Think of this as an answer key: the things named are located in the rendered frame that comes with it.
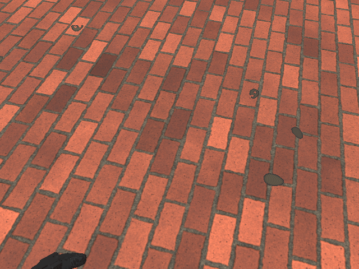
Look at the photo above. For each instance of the left robot hand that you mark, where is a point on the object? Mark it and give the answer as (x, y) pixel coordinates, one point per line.
(61, 261)

